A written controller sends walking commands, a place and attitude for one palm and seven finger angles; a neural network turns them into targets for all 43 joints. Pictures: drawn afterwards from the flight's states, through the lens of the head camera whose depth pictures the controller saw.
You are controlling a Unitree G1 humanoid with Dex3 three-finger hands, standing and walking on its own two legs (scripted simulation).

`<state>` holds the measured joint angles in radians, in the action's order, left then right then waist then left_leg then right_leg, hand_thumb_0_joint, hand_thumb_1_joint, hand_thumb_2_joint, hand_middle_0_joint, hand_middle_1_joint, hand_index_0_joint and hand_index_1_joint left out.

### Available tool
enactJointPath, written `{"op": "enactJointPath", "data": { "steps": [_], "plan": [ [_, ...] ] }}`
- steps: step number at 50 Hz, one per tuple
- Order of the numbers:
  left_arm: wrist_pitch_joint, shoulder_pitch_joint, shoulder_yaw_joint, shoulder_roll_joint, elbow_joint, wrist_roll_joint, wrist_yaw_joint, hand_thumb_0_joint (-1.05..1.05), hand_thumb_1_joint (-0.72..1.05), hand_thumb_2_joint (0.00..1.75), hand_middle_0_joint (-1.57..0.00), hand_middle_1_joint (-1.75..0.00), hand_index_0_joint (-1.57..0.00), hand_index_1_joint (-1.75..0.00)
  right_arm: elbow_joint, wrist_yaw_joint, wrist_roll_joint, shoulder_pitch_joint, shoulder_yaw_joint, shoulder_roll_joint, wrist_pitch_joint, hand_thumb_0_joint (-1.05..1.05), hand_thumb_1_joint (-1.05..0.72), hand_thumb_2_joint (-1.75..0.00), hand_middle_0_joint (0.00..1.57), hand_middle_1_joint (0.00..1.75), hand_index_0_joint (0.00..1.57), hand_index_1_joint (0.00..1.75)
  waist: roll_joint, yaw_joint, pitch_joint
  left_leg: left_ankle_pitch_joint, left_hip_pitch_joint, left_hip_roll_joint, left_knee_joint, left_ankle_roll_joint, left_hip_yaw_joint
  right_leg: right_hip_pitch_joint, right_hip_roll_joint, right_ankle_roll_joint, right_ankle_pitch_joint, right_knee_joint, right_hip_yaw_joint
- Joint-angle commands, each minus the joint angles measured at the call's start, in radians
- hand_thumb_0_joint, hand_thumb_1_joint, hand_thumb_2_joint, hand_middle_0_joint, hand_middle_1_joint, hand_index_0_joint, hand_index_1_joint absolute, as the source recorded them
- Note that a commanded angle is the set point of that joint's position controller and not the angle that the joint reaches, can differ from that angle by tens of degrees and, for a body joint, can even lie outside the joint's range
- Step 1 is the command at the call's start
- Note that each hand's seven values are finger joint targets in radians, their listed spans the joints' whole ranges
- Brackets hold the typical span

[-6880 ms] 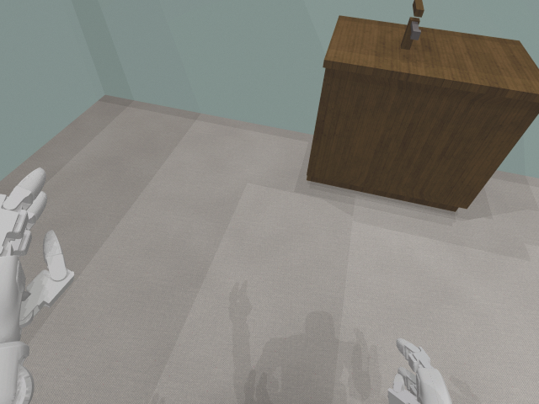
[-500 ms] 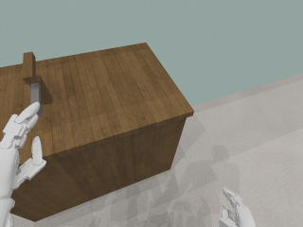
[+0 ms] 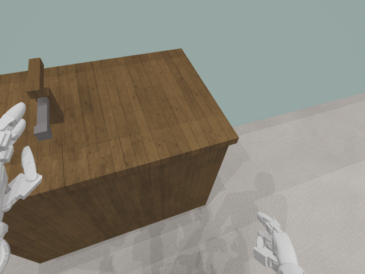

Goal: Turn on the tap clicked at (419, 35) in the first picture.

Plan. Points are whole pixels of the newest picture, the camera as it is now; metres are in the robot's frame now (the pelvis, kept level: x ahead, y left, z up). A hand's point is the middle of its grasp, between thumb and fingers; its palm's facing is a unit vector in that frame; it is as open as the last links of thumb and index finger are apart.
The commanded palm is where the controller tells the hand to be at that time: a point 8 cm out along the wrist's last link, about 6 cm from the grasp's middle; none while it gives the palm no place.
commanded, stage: come to a stop and stand still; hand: left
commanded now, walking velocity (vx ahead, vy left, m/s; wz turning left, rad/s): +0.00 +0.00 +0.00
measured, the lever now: (43, 132) +0.39 +0.37 +0.04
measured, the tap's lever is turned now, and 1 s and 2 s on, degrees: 0 0 0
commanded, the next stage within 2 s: look again from close up in 1.00 s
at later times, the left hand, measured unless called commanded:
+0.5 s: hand (39, 175) +0.22 +0.24 +0.17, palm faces +0.38 -0.81 -0.46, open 7.4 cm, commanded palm +0.15 +0.26 +0.17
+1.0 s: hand (21, 180) +0.21 +0.26 +0.17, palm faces +0.45 -0.84 -0.29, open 7.4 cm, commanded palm +0.15 +0.29 +0.17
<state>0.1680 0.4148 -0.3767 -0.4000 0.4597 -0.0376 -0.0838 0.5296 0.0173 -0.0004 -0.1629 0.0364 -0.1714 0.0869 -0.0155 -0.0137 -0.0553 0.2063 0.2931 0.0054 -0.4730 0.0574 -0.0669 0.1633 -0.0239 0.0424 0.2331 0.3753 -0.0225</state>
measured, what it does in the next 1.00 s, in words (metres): stands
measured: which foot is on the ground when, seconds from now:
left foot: down 0.00-1.00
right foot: down 0.00-1.00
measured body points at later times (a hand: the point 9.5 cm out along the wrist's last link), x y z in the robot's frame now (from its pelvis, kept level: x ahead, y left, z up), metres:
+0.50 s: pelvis -0.01 -0.02 +0.00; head +0.01 +0.00 +0.45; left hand +0.20 +0.28 +0.19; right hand +0.17 -0.24 -0.07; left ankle +0.03 +0.07 -0.74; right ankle -0.03 -0.15 -0.74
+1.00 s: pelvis -0.01 +0.00 +0.00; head +0.01 +0.04 +0.45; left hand +0.18 +0.30 +0.19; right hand +0.19 -0.21 -0.06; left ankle +0.03 +0.07 -0.74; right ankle -0.03 -0.15 -0.74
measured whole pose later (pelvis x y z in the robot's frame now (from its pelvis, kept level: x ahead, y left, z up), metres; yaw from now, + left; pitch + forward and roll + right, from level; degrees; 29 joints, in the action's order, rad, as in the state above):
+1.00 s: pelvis -0.01 +0.00 +0.00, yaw +1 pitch +0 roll -2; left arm 0.25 0.33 -0.35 -0.35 0.44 -0.03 -0.12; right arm 0.59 0.02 0.00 -0.19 0.03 -0.18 0.17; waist -0.05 -0.05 -0.04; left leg 0.20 0.28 0.02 -0.47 0.06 -0.05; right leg 0.15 -0.03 0.04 0.24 0.38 -0.04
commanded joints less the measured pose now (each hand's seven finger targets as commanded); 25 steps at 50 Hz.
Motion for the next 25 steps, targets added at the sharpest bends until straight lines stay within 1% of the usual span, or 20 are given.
{"op": "enactJointPath", "data": {
  "steps": [1,3,4,5,6,7,9,10,11,12,15,16,17,18,20,21,22,23,24,25],
  "plan": [
    [0.07,-0.056,-0.105,-0.148,0.284,-0.009,-0.036,0.0,0.9,0.9,-0.2,-0.3,-0.2,-0.3,-0.145,0.019,-0.008,0.057,-0.061,-0.147,0.047,0.0,-0.9,-0.9,0.2,0.3,0.2,0.3,0.126,-0.008,0.258,-0.229,-0.161,-0.085,0.07,-0.054,0.096,-0.046,-0.019,-0.066,-0.214,-0.013,0.013],
    [0.069,-0.049,-0.082,-0.128,0.255,-0.006,-0.041,0.0,0.9,0.9,-0.2,-0.3,-0.2,-0.3,-0.134,0.022,-0.007,0.054,-0.061,-0.145,0.048,0.0,-0.9,-0.9,0.2,0.3,0.2,0.3,0.119,-0.008,0.239,-0.132,-0.141,-0.08,0.072,-0.042,0.094,-0.036,-0.028,-0.067,-0.191,-0.033,0.031],
    [0.067,-0.055,-0.075,-0.123,0.236,-0.005,-0.043,0.0,0.9,0.9,-0.2,-0.3,-0.2,-0.3,-0.129,0.024,-0.006,0.053,-0.061,-0.149,0.049,0.0,-0.9,-0.9,0.2,0.3,0.2,0.3,0.112,-0.007,0.215,-0.084,-0.121,-0.073,0.08,-0.041,0.099,-0.028,-0.03,-0.069,-0.17,-0.045,0.037],
    [0.065,-0.059,-0.077,-0.125,0.212,-0.002,-0.046,0.0,0.9,0.9,-0.2,-0.3,-0.2,-0.3,-0.123,0.027,-0.006,0.054,-0.063,-0.149,0.048,0.0,-0.9,-0.9,0.2,0.3,0.2,0.3,0.092,-0.007,0.199,-0.039,-0.111,-0.068,0.078,-0.037,0.095,-0.016,-0.034,-0.069,-0.151,-0.062,0.049],
    [0.061,-0.081,-0.081,-0.133,0.201,0.0,-0.049,0.0,0.9,0.9,-0.2,-0.3,-0.2,-0.3,-0.12,0.031,-0.008,0.06,-0.065,-0.154,0.048,0.0,-0.9,-0.9,0.2,0.3,0.2,0.3,0.079,-0.003,0.17,-0.019,-0.107,-0.064,0.079,-0.038,0.095,0.006,-0.038,-0.072,-0.136,-0.075,0.056],
    [0.06,-0.083,-0.062,-0.113,0.166,0.001,-0.048,0.0,0.9,0.9,-0.2,-0.3,-0.2,-0.3,-0.113,0.033,-0.006,0.055,-0.062,-0.151,0.046,0.0,-0.9,-0.9,0.2,0.3,0.2,0.3,0.064,-0.003,0.155,0.004,-0.104,-0.062,0.079,-0.036,0.095,0.022,-0.039,-0.072,-0.112,-0.088,0.06],
    [0.058,-0.11,-0.05,-0.107,0.13,0.001,-0.048,0.0,0.9,0.9,-0.2,-0.3,-0.2,-0.3,-0.107,0.036,-0.009,0.057,-0.066,-0.155,0.045,0.0,-0.9,-0.9,0.2,0.3,0.2,0.3,0.047,-0.001,0.118,0.043,-0.094,-0.056,0.08,-0.036,0.095,0.051,-0.039,-0.072,-0.059,-0.115,0.069],
    [0.06,-0.125,-0.047,-0.109,0.126,0.003,-0.048,0.0,0.9,0.9,-0.2,-0.3,-0.2,-0.3,-0.104,0.037,-0.01,0.059,-0.067,-0.155,0.045,0.0,-0.9,-0.9,0.2,0.3,0.2,0.3,0.047,0.0,0.109,0.05,-0.097,-0.054,0.08,-0.034,0.095,0.063,-0.039,-0.073,-0.043,-0.123,0.074],
    [0.059,-0.131,-0.072,-0.135,0.12,0.004,-0.05,0.0,0.9,0.9,-0.2,-0.3,-0.2,-0.3,-0.105,0.041,-0.01,0.065,-0.068,-0.156,0.045,0.0,-0.9,-0.9,0.2,0.3,0.2,0.3,0.035,-0.002,0.105,0.044,-0.103,-0.054,0.084,-0.034,0.095,0.068,-0.038,-0.071,-0.04,-0.128,0.071],
    [0.059,-0.124,-0.048,-0.108,0.108,0.002,-0.047,0.0,0.9,0.9,-0.2,-0.3,-0.2,-0.3,-0.104,0.041,-0.009,0.061,-0.065,-0.153,0.042,0.0,-0.9,-0.9,0.2,0.3,0.2,0.3,0.03,-0.001,0.116,0.03,-0.104,-0.054,0.083,-0.031,0.092,0.052,-0.037,-0.071,-0.049,-0.122,0.066],
    [0.061,-0.124,-0.051,-0.119,0.131,0.0,-0.045,0.0,0.9,0.9,-0.2,-0.3,-0.2,-0.3,-0.11,0.039,-0.011,0.063,-0.068,-0.156,0.043,0.0,-0.9,-0.9,0.2,0.3,0.2,0.3,0.024,-0.006,0.124,0.001,-0.107,-0.049,0.088,-0.03,0.09,0.032,-0.03,-0.068,-0.072,-0.113,0.058],
    [0.062,-0.126,-0.061,-0.135,0.139,-0.002,-0.044,0.0,0.9,0.9,-0.2,-0.3,-0.2,-0.3,-0.113,0.039,-0.014,0.072,-0.067,-0.156,0.045,0.0,-0.9,-0.9,0.2,0.3,0.2,0.3,0.05,-0.005,0.115,-0.006,-0.109,-0.047,0.095,-0.031,0.09,0.039,-0.028,-0.067,-0.069,-0.113,0.053],
    [0.064,-0.12,-0.051,-0.121,0.151,-0.002,-0.043,0.0,0.9,0.9,-0.2,-0.3,-0.2,-0.3,-0.113,0.038,-0.012,0.068,-0.065,-0.152,0.045,0.0,-0.9,-0.9,0.2,0.3,0.2,0.3,0.063,-0.005,0.125,-0.01,-0.108,-0.048,0.101,-0.031,0.09,0.025,-0.024,-0.066,-0.075,-0.102,0.048],
    [0.065,-0.11,-0.057,-0.127,0.162,-0.002,-0.044,0.0,0.9,0.9,-0.2,-0.3,-0.2,-0.3,-0.115,0.037,-0.012,0.066,-0.066,-0.152,0.046,0.0,-0.9,-0.9,0.2,0.3,0.2,0.3,0.062,-0.008,0.135,-0.025,-0.112,-0.049,0.102,-0.029,0.091,0.013,-0.019,-0.065,-0.094,-0.095,0.047],
    [0.062,-0.072,-0.066,-0.128,0.15,-0.006,-0.042,0.0,0.9,0.9,-0.2,-0.3,-0.2,-0.3,-0.118,0.035,-0.011,0.064,-0.065,-0.15,0.045,0.0,-0.9,-0.9,0.2,0.3,0.2,0.3,0.033,-0.011,0.133,-0.038,-0.112,-0.049,0.101,-0.028,0.087,0.009,-0.018,-0.061,-0.113,-0.097,0.047],
    [0.062,-0.07,-0.081,-0.144,0.158,-0.007,-0.041,0.0,0.9,0.9,-0.2,-0.3,-0.2,-0.3,-0.117,0.036,-0.013,0.063,-0.067,-0.152,0.045,0.0,-0.9,-0.9,0.2,0.3,0.2,0.3,0.049,-0.01,0.139,-0.055,-0.121,-0.047,0.103,-0.032,0.085,0.009,-0.015,-0.061,-0.116,-0.091,0.04],
    [0.065,-0.08,-0.074,-0.134,0.175,-0.009,-0.04,0.0,0.9,0.9,-0.2,-0.3,-0.2,-0.3,-0.117,0.036,-0.012,0.061,-0.065,-0.151,0.045,0.0,-0.9,-0.9,0.2,0.3,0.2,0.3,0.05,-0.009,0.149,-0.065,-0.123,-0.051,0.107,-0.031,0.09,-0.001,-0.012,-0.061,-0.122,-0.081,0.038],
    [0.17,-1.067,-0.653,-0.943,0.451,0.133,-0.037,0.0,0.9,0.9,-0.2,-0.3,-0.2,-0.3,-0.108,0.03,0.042,-0.039,-0.081,-0.187,0.077,0.0,-0.9,-0.9,0.2,0.3,0.2,0.3,-0.142,-0.021,-0.05,-0.128,0.048,-0.092,-0.043,-0.024,0.077,0.167,-0.09,-0.006,-0.276,-0.189,0.094],
    [0.126,-0.483,-0.237,-0.307,-0.14,0.046,0.003,0.0,0.9,0.9,-0.2,-0.3,-0.2,-0.3,-0.031,0.031,0.007,0.027,-0.029,-0.06,0.074,0.0,-0.9,-0.9,0.2,0.3,0.2,0.3,-0.113,0.001,0.161,-0.209,-0.105,-0.023,0.035,-0.024,0.094,0.084,-0.102,-0.102,-0.268,-0.037,0.088],
    [0.129,-0.193,-0.192,-0.229,-0.075,0.003,-0.002,0.0,0.9,0.9,-0.2,-0.3,-0.2,-0.3,-0.096,0.031,-0.001,0.028,-0.085,-0.139,0.09,0.0,-0.9,-0.9,0.2,0.3,0.2,0.3,-0.005,-0.05,0.134,-0.225,-0.141,-0.056,0.017,-0.041,0.083,0.061,-0.071,-0.075,-0.285,-0.065,0.137]
  ]
}}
